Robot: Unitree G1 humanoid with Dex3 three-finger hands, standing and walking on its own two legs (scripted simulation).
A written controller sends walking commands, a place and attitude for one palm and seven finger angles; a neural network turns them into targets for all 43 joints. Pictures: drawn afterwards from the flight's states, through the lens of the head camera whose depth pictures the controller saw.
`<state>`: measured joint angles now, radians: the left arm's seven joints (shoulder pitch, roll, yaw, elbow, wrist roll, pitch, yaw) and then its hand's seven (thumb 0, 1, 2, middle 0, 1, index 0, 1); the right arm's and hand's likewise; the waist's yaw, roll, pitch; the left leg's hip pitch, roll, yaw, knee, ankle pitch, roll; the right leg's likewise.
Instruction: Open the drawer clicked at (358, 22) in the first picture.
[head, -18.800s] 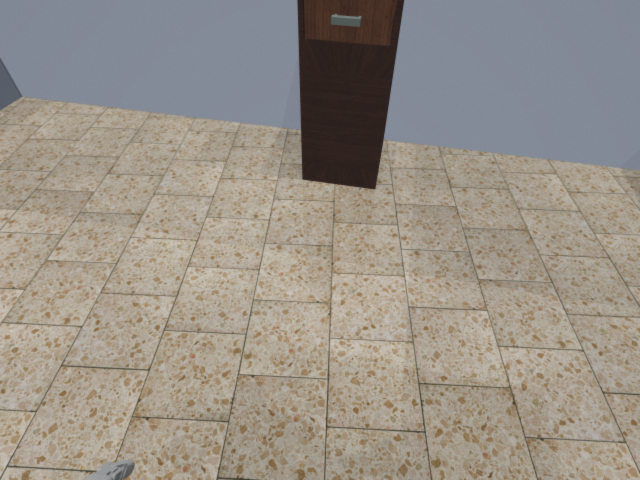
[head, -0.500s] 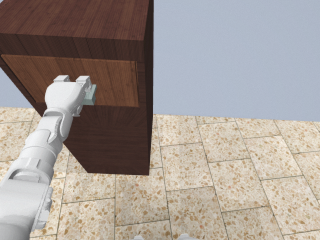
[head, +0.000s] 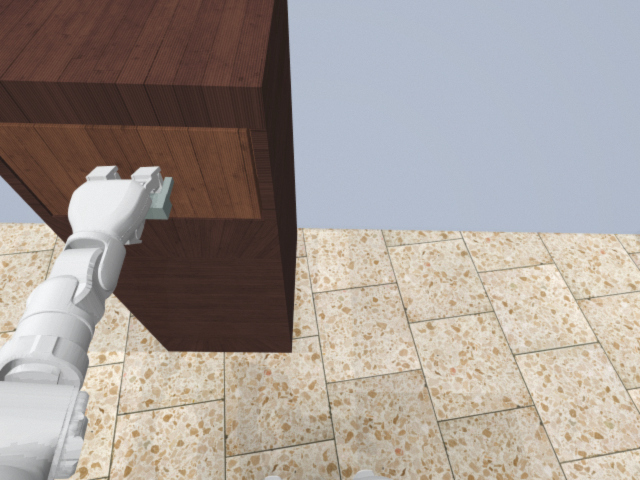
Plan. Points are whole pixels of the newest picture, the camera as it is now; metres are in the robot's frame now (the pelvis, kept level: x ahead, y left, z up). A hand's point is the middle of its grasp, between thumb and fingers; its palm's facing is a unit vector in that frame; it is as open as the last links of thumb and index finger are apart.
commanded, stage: pull the drawer open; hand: left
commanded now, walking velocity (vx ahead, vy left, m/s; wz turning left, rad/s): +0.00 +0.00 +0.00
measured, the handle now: (131, 194) +0.48 +0.26 +0.05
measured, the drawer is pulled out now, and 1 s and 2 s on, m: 0.00 0.00 0.14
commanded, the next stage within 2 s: none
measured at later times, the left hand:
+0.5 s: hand (130, 234) +0.43 +0.26 +0.03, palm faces -0.02 -0.06 -1.00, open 5.7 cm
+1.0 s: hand (131, 230) +0.44 +0.26 +0.03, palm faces -0.04 -0.04 -1.00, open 5.7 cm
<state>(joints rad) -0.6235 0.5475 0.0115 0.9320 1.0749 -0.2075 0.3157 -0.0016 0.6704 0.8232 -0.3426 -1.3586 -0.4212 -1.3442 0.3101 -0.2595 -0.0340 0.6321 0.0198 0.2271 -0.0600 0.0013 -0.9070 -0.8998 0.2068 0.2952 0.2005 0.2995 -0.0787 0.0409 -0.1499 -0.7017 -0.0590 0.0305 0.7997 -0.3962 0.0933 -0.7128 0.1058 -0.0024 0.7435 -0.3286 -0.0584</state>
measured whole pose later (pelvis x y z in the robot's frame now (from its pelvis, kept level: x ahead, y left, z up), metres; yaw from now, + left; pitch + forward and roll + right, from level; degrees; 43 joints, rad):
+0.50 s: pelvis +0.04 +0.01 +0.01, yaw +0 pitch +16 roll -2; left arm -0.39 0.48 -0.03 0.61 1.03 -0.13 0.29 0.00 0.69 0.80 -0.30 -1.36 -0.42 -1.34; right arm 0.24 -0.26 -0.05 0.61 0.02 0.23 -0.04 0.00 -0.91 -0.90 0.21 0.30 0.20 0.30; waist -0.02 0.05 -0.15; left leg -0.59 -0.07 0.03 0.74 -0.42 0.09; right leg -0.60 0.10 0.01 0.68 -0.37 -0.05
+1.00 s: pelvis +0.01 +0.00 +0.00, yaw +0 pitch +17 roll -2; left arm -0.60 0.52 -0.01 0.87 1.06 -0.16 0.29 0.02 0.69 0.78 -0.32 -1.35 -0.42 -1.34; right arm 0.32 -0.25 -0.05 0.64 0.02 0.24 -0.04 0.00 -0.91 -0.90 0.21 0.30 0.20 0.30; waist -0.07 0.05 -0.14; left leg -0.68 -0.07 0.02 0.81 -0.41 0.09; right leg -0.69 0.10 -0.01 0.75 -0.35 -0.06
